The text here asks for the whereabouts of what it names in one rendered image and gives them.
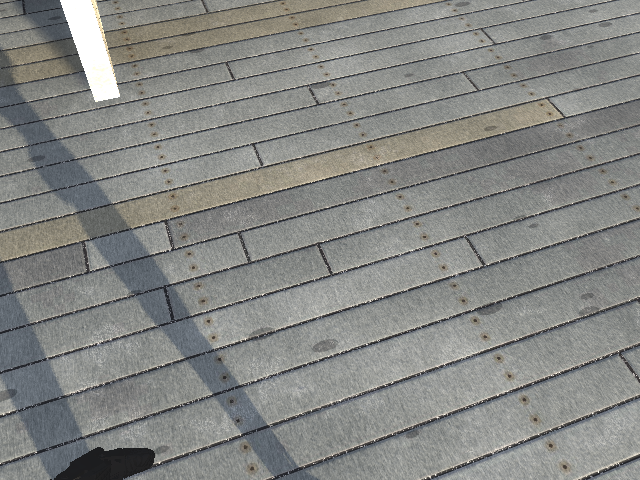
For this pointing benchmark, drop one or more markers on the robot left hand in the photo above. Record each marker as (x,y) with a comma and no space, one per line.
(115,464)

